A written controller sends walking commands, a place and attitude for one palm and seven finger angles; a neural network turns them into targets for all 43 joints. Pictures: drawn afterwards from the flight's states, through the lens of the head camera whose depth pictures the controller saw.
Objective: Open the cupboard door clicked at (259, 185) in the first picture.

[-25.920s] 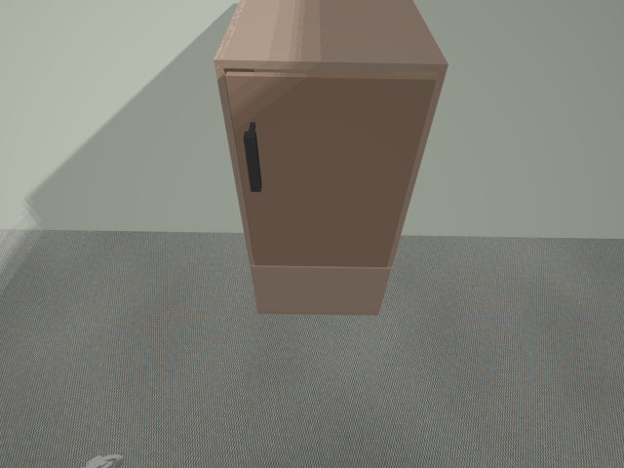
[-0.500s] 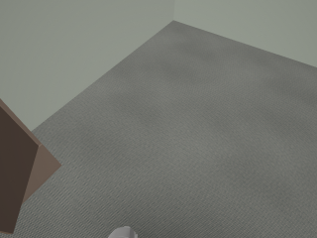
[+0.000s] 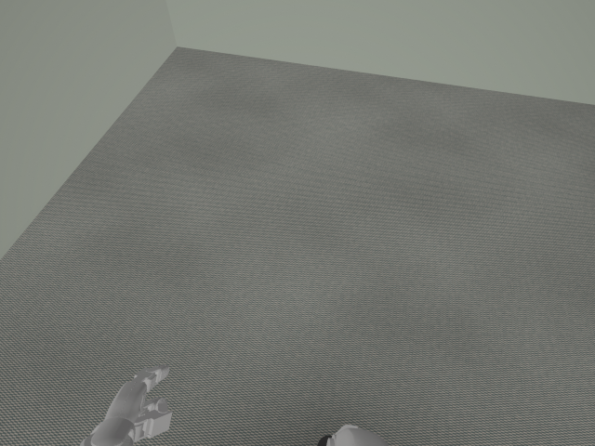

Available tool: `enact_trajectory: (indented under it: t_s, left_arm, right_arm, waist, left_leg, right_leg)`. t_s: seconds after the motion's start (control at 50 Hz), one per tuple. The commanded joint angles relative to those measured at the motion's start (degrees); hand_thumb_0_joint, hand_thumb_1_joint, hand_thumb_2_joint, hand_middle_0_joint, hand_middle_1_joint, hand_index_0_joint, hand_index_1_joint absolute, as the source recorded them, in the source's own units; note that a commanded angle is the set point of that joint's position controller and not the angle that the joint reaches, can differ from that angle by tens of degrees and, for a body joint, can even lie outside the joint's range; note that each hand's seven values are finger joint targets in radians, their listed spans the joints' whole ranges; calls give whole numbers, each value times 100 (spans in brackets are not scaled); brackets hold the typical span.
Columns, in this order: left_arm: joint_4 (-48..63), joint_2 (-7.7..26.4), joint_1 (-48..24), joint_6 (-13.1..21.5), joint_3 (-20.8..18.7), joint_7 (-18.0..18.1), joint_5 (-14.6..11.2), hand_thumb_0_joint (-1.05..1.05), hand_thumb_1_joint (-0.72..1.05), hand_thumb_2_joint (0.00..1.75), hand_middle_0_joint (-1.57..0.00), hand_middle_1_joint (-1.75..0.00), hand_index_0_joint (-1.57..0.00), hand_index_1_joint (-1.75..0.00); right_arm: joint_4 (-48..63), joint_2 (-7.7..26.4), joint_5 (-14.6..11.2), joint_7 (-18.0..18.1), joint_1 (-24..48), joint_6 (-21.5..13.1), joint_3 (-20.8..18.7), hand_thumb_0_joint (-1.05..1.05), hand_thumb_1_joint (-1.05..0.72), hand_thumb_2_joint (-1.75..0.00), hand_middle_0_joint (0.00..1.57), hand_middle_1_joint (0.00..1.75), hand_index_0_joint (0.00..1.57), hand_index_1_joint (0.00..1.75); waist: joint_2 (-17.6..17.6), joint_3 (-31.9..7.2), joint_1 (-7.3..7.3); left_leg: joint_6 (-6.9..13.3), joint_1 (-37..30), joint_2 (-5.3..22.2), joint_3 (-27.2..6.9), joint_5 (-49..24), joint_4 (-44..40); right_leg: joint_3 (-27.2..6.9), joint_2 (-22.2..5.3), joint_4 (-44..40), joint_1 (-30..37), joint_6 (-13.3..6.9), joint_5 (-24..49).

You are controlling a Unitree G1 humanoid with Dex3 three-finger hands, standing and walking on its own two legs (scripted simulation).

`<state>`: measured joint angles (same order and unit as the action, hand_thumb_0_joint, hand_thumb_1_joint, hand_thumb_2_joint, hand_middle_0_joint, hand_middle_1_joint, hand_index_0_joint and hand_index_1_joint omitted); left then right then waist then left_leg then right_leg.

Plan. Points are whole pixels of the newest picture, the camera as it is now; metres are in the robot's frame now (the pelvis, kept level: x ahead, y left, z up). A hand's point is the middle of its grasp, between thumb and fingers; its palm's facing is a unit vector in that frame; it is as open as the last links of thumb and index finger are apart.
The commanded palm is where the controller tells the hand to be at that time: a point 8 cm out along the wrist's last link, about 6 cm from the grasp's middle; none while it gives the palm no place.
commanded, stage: walk to a spot facing it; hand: left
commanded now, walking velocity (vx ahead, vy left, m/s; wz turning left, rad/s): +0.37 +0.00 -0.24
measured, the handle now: out of the picture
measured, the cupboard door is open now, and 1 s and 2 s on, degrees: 40 40 40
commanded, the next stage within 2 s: turn to face it in 0.86 s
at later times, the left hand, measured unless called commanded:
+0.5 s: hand (172, 384) +0.23 +0.20 -0.16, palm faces -0.08 -0.98 -0.18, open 7.3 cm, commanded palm none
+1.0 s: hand (242, 255) +0.48 +0.11 -0.16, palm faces -0.15 -0.98 -0.16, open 7.3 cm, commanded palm none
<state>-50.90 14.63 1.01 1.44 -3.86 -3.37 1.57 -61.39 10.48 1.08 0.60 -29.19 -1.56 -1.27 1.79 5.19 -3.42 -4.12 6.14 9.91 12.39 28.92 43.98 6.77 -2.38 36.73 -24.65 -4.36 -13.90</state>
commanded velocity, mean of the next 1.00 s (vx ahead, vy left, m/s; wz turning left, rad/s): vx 0.32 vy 0.00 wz -0.10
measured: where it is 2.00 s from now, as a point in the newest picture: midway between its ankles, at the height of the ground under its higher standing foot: (328, 313)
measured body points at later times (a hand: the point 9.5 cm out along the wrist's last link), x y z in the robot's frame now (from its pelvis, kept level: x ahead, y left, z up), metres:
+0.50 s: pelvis +0.21 +0.01 +0.02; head +0.23 +0.03 +0.47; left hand +0.24 +0.25 -0.14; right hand +0.27 -0.23 -0.11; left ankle +0.27 +0.12 -0.71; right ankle +0.13 -0.09 -0.64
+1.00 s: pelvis +0.42 -0.06 +0.02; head +0.45 -0.05 +0.47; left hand +0.48 +0.16 -0.14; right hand +0.42 -0.31 -0.12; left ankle +0.52 +0.05 -0.70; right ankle +0.36 -0.17 -0.71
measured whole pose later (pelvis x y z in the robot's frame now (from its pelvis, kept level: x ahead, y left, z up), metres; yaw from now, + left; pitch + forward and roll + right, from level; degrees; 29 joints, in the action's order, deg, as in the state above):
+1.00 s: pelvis +0.42 -0.06 +0.02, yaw -11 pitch +0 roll -1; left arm -61.9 10.6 15.8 3.0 -3.5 -0.3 1.3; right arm -59.2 9.4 1.3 -0.9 -13.6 -2.5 -2.9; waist 2.1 2.1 -0.3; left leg -2.1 23.4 5.7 7.0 12.8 35.5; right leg 6.5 -2.1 26.2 -8.1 0.0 -17.9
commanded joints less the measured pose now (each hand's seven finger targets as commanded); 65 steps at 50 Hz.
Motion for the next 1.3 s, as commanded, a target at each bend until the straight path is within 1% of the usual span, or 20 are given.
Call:
enact_trajectory:
  t_s: [0.0,0.1,0.24,0.3,0.32,0.36,0.38,0.46,0.52,0.66,0.68,0.72,0.78,0.94,0.98,1.02,1.12,1.22,1.24,1.28]
  left_arm:
    - [-250,1200,1851,4,-328,289,-146,0,90,90,-20,-30,-20,-30]
    - [-107,525,933,158,-143,310,-35,0,90,90,-20,-30,-20,-30]
    - [-515,525,1542,271,-167,265,-58,0,90,90,-20,-30,-20,-30]
    - [-618,494,1595,247,-165,285,-89,0,90,90,-20,-30,-20,-30]
    - [-580,359,1548,236,-147,279,-89,0,90,90,-20,-30,-20,-30]
    - [-295,-23,1486,268,-1,210,-105,0,90,90,-20,-30,-20,-30]
    - [-215,103,1185,273,-55,216,-39,0,90,90,-20,-30,-20,-30]
    - [-399,-56,1177,117,-80,102,18,0,90,90,-20,-30,-20,-30]
    - [-367,-216,1115,21,-38,65,-6,0,90,90,-20,-30,-20,-30]
    - [-504,27,1371,62,-115,72,11,0,90,90,-20,-30,-20,-30]
    - [-687,274,1921,95,-189,110,22,0,90,90,-20,-30,-20,-30]
    - [-998,1223,3139,157,-380,227,-56,0,90,90,-20,-30,-20,-30]
    - [-731,486,2005,146,-198,396,-33,0,90,90,-20,-30,-20,-30]
    - [-854,396,1565,245,-131,320,-76,0,90,90,-20,-30,-20,-30]
    - [-847,186,1608,189,-69,334,-84,0,90,90,-20,-30,-20,-30]
    - [-604,-159,1635,171,54,368,-110,0,90,90,-20,-30,-20,-30]
    - [-488,-148,1027,-3,21,352,-104,0,90,90,-20,-30,-20,-30]
    - [-470,-22,1572,-95,-80,377,-109,0,90,90,-20,-30,-20,-30]
    - [-464,174,1718,-69,-131,414,-86,0,90,90,-20,-30,-20,-30]
    - [-298,1061,1869,-68,-294,464,8,0,90,90,-20,-30,-20,-30]
  right_arm:
    - [1002,659,-38,12,1368,-213,-245,0,-90,-90,20,30,20,30]
    - [492,314,83,-78,617,44,-249,0,-90,-90,20,30,20,30]
    - [917,279,52,-178,1754,-137,-268,0,-90,-90,20,30,20,30]
    - [780,437,62,-142,1529,-239,-294,0,-90,-90,20,30,20,30]
    - [591,659,76,-92,1021,-288,-345,0,-90,-90,20,30,20,30]
    - [313,1573,180,12,-394,-259,-518,0,-90,-90,20,30,20,30]
    - [351,1440,166,20,-223,-201,-486,0,-90,-90,20,30,20,30]
    - [516,712,97,61,832,-328,-296,0,-90,-90,20,30,20,30]
    - [452,758,89,36,854,-337,-325,0,-90,-90,20,30,20,30]
    - [292,836,87,-43,890,-174,-320,0,-90,-90,20,30,20,30]
    - [309,689,55,-53,964,-172,-282,0,-90,-90,20,30,20,30]
    - [712,378,-33,-119,1459,-199,-185,0,-90,-90,20,30,20,30]
    - [616,489,27,-94,1721,-187,-278,0,-90,-90,20,30,20,30]
    - [301,92,53,-167,1072,-152,-180,0,-90,-90,20,30,20,30]
    - [93,481,44,-114,417,-216,-250,0,-90,-90,20,30,20,30]
    - [-8,1250,111,37,-373,-173,-391,0,-90,-90,20,30,20,30]
    - [346,843,76,162,859,-120,-266,0,-90,-90,20,30,20,30]
    - [700,1079,18,125,1678,96,-377,0,-90,-90,20,30,20,30]
    - [787,965,-13,90,1792,141,-384,0,-90,-90,20,30,20,30]
    - [1077,552,-20,-30,1988,217,-366,0,-90,-90,20,30,20,30]
  waist:
    - [798,-634,955]
    - [532,-391,90]
    - [385,-187,407]
    - [101,-315,222]
    - [-304,-475,-43]
    - [-1951,-1147,-491]
    - [-1224,-817,-452]
    - [-986,-157,200]
    - [-960,-291,264]
    - [-591,-193,519]
    - [-163,-319,801]
    - [1734,-723,1334]
    - [937,-300,720]
    - [286,-247,196]
    - [-466,-590,-64]
    - [-1727,-1076,-287]
    - [-1167,-666,192]
    - [-940,-892,539]
    - [-470,-813,634]
    - [1723,-652,827]
  left_leg:
    - [186,3836,-37,-1140,-232,3421]
    - [76,2238,-26,-864,-1269,1564]
    - [138,2146,-345,-810,-1694,-538]
    - [211,907,-576,-643,-1972,-1540]
    - [364,-109,-422,-936,-1756,-1798]
    - [1485,-1674,1832,-4020,-714,-2890]
    - [1647,-1086,1929,-4173,-98,-3122]
    - [1094,313,1080,-2233,-841,-3439]
    - [1091,556,841,-1260,-1346,-3472]
    - [779,1133,452,-691,-541,-2489]
    - [598,1676,119,-366,-623,-1563]
    - [332,3557,-679,-246,863,1622]
    - [296,3452,43,-1200,-253,2016]
    - [185,1039,-608,-288,-1971,-1290]
    - [386,-82,-346,-824,-2669,-1723]
    - [1629,-924,1503,-3475,-3809,-2427]
    - [1409,372,750,-2384,-5339,-2227]
    - [1056,1299,193,-2243,-3291,-1946]
    - [799,1846,-108,-2090,-2277,-1660]
    - [186,2880,-1105,-923,564,720]
  right_leg:
    - [-3559,-2055,-2365,2661,-1083,-1119]
    - [-1577,-1075,-2684,678,-676,-644]
    - [-1743,-1084,-2534,1517,-702,-196]
    - [-1509,-861,-1847,1311,-451,202]
    - [-1273,-576,-967,701,-280,430]
    - [-351,463,2391,-1202,200,-1729]
    - [-734,156,3199,-1550,167,-1711]
    - [-830,-418,3028,-1317,339,-350]
    - [-467,-451,1469,-547,409,-171]
    - [113,48,-477,1444,357,114]
    - [-317,-154,-805,2304,193,-345]
    - [-3771,-2287,-2626,3497,-940,-1759]
    - [-2606,-1969,-2550,2157,-850,-1132]
    - [-710,-1028,-1961,1174,-262,273]
    - [-191,-633,-706,824,96,485]
    - [106,232,1864,-419,492,-2180]
    - [-491,-188,1888,-172,710,-1470]
    - [-147,143,-356,1453,745,-147]
    - [-395,-114,-1135,2016,703,142]
    - [-2608,-2547,-2485,2073,-298,46]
